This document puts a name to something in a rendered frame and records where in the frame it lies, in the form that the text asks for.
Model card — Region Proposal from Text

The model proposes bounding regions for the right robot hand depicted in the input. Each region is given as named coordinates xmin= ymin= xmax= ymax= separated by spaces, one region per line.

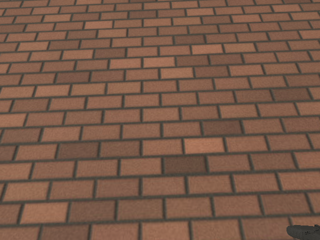
xmin=286 ymin=224 xmax=320 ymax=240

